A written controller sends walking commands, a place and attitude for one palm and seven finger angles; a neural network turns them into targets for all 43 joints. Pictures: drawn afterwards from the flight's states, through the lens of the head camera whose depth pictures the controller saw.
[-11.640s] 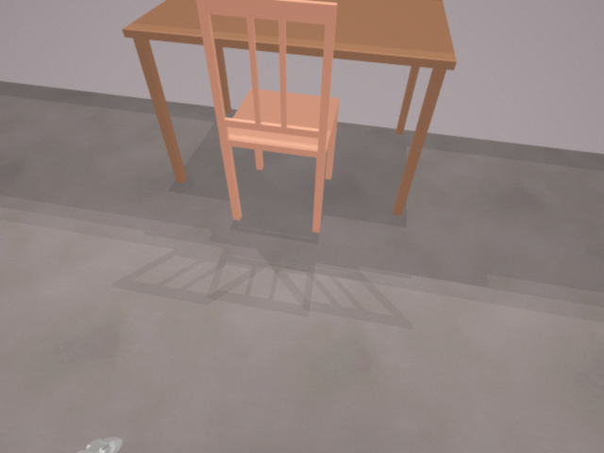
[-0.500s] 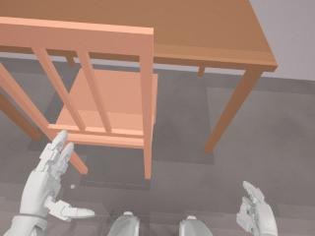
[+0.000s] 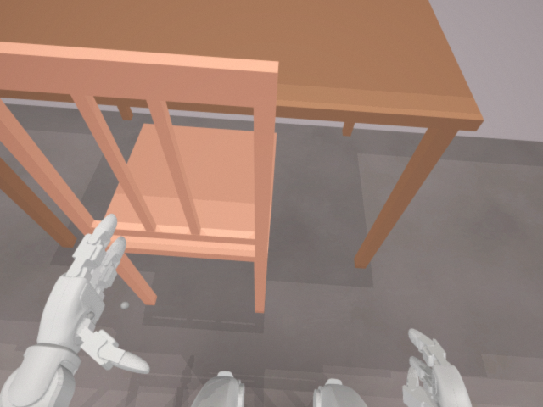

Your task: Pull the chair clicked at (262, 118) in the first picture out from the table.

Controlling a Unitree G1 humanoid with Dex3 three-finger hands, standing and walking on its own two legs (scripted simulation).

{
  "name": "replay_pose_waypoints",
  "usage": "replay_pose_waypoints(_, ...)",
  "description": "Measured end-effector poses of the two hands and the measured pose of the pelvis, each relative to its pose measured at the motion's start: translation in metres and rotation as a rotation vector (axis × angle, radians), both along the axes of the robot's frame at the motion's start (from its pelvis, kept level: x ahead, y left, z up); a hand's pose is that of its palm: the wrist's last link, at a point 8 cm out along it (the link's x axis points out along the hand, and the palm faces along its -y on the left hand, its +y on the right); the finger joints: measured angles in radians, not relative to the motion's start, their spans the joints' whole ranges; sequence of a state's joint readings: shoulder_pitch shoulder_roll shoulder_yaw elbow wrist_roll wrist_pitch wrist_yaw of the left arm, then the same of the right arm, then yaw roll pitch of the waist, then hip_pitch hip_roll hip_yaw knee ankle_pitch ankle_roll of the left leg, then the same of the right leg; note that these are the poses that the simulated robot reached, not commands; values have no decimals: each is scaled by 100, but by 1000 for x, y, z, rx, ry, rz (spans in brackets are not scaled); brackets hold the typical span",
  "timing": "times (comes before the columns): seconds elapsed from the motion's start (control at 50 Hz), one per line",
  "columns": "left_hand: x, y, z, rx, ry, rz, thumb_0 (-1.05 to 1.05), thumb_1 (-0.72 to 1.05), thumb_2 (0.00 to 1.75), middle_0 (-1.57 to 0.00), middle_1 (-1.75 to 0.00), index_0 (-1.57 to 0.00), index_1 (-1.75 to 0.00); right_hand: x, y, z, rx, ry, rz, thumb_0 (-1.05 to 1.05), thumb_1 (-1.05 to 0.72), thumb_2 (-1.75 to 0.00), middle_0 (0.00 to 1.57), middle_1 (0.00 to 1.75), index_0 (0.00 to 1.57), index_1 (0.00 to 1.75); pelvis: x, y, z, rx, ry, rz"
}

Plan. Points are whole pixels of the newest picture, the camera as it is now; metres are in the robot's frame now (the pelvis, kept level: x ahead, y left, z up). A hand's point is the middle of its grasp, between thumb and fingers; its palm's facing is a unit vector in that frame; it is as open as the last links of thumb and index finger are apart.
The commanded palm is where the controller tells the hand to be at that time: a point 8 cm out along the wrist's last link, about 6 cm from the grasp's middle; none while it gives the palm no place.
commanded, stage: raise the hand toward the chair's back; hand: left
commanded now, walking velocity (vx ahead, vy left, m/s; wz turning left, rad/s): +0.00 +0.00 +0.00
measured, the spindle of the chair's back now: (124, 176) +0.47 +0.28 +0.02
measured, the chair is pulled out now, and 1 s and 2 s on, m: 0.00 0.00 0.00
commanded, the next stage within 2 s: aim the fingers beside a spindle in 0.40 s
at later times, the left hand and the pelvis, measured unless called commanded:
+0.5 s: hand (127, 303) +0.24 +0.20 +0.05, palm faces +0.00 -1.00 -0.07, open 16.9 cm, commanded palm +0.23 +0.25 +0.05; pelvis +0.01 -0.01 +0.00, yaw +0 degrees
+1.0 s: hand (145, 297) +0.26 +0.19 +0.02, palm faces -0.03 -1.00 -0.06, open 16.9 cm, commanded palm +0.25 +0.24 +0.03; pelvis +0.00 -0.02 -0.01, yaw +0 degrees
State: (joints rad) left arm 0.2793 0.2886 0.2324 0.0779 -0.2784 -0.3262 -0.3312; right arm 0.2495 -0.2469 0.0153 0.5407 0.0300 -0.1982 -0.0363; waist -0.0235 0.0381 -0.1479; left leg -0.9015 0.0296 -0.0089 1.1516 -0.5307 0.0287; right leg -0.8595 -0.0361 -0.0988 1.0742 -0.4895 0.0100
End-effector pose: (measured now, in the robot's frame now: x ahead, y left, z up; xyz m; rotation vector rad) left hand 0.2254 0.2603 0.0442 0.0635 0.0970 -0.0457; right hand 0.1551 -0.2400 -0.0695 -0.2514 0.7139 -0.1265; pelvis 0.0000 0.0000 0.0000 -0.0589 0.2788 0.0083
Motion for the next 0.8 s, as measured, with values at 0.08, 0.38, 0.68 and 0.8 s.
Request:
replay_pose_waypoints(0.08,-1,-5,-4,-19,41,-9,-2,-50,30,-6,-8,-6,-8,-5,-5,5,-11,0,-29,1,-90,-89,21,30,20,30,3,1,3,4,0,-9)
replay_pose_waypoints(0.38,-2,-10,-4,-5,23,-1,-2,-50,30,-6,-8,-6,-8,11,-4,3,6,-17,1,1,-90,-89,21,30,20,30,4,-4,1,6,6,-5)
replay_pose_waypoints(0.68,3,-19,-10,-12,13,1,-2,-50,30,-6,-8,-6,-8,15,-10,-3,6,-19,20,1,-90,-89,21,30,20,30,3,-12,-3,10,13,2)
replay_pose_waypoints(0.8,12,-26,-2,-2,-59,5,-2,-50,30,-7,-8,-7,-8,7,-18,-6,-4,1,-1,1,-90,-89,21,30,20,30,3,-15,-5,16,20,-6)
